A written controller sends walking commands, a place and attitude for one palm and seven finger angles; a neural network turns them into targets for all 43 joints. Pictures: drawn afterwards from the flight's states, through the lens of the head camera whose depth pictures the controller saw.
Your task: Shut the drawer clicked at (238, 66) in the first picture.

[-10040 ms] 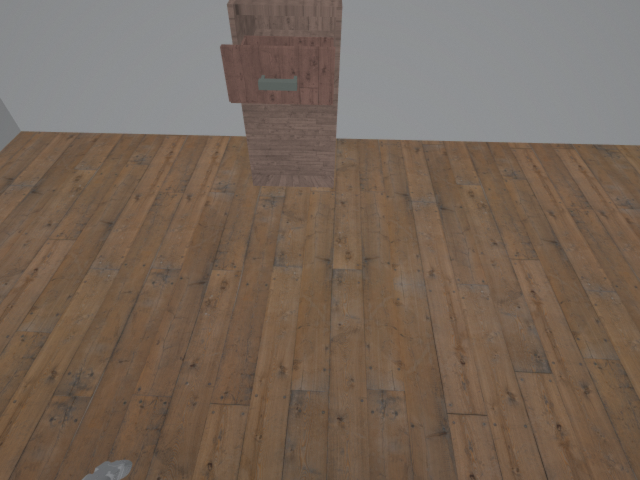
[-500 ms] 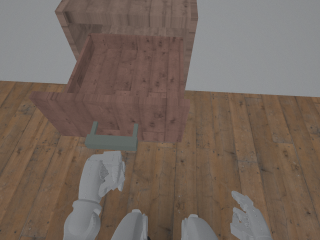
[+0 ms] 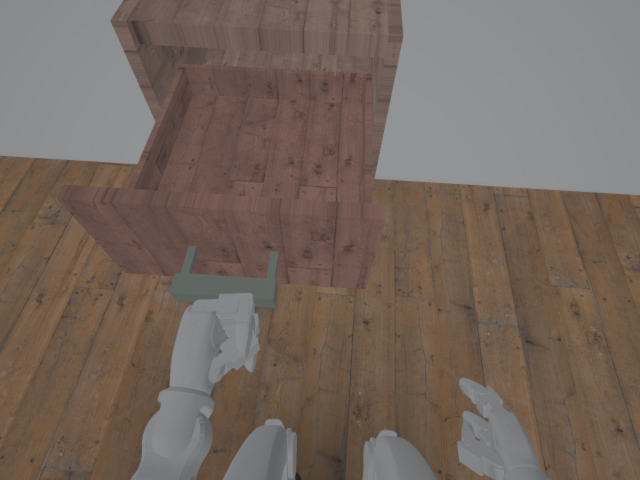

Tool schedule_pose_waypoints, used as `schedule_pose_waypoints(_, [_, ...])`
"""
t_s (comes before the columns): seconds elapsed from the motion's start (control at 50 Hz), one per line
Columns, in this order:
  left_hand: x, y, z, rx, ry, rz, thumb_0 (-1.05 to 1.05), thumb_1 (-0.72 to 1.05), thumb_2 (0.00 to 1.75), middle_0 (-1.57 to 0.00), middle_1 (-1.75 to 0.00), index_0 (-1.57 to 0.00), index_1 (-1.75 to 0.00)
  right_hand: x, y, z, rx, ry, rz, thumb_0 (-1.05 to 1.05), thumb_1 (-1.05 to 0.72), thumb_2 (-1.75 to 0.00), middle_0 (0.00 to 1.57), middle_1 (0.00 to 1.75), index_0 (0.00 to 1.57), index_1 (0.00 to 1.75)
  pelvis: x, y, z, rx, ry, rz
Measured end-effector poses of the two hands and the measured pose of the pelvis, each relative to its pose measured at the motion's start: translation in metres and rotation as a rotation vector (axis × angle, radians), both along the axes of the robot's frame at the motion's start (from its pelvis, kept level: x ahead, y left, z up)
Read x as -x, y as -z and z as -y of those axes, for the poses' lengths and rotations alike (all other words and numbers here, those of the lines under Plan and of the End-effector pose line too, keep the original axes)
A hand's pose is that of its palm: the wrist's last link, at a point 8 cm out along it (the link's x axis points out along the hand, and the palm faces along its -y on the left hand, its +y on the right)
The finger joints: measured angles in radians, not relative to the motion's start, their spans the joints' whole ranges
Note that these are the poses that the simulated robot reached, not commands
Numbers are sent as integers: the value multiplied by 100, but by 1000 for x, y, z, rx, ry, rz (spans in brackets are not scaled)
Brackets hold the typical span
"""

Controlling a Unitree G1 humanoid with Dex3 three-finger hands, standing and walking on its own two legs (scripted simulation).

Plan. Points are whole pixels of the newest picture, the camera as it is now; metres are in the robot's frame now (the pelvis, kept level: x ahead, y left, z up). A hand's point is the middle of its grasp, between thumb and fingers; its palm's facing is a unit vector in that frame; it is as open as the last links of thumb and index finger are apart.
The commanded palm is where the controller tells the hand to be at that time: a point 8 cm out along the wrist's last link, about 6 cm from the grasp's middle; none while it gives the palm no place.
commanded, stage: push the drawer shut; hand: left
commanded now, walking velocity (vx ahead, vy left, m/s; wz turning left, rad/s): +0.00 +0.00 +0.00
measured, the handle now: (229, 273) +0.36 +0.13 +0.03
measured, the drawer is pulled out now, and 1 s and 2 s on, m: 0.28 0.17 0.04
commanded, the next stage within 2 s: none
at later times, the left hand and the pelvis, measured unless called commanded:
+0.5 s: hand (260, 299) +0.32 +0.09 +0.03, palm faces -0.08 -1.00 -0.05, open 3.0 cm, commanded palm +0.32 +0.15 +0.03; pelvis -0.01 -0.01 +0.00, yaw +0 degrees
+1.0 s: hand (264, 251) +0.39 +0.09 +0.03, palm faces -0.07 -1.00 -0.04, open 3.0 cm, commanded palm +0.38 +0.15 +0.03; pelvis -0.01 +0.00 +0.00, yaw -1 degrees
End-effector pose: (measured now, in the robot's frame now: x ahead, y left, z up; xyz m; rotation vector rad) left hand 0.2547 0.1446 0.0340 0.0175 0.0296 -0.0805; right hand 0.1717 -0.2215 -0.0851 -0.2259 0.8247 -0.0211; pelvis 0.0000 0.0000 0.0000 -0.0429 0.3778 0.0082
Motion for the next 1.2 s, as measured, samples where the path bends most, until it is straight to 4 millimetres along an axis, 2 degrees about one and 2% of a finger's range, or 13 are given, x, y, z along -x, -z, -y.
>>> schedule_pose_waypoints(0.24, [-17, 5, 1, -19, -5, 11, -4, 88, 94, -140, -159, -140, -160, 12, 7, 16, 27, 15, -54, 1, -90, -90, 20, 30, 20, 30, 3, 1, 8, -4, -3, 0])
schedule_pose_waypoints(0.6, [-68, 3, -3, -29, 1, 24, -2, 83, 91, -140, -159, -140, -160, 49, 10, 34, 50, 75, -130, 1, -90, -90, 20, 30, 20, 30, 13, -2, 12, -8, 6, 4])
schedule_pose_waypoints(0.84, [-102, 4, -4, -25, -7, 31, -3, 81, 89, -140, -159, -140, -160, 73, 16, 36, 57, 112, -207, 1, -90, -90, 20, 30, 20, 30, 13, -2, 7, -7, 15, -14])
schedule_pose_waypoints(1.2, [-141, 6, 0, -29, -27, 45, -4, 82, 90, -140, -159, -140, -160, 103, 24, 32, 58, 148, -307, 1, -90, -90, 20, 30, 20, 30, 13, 1, -1, -2, 21, -40])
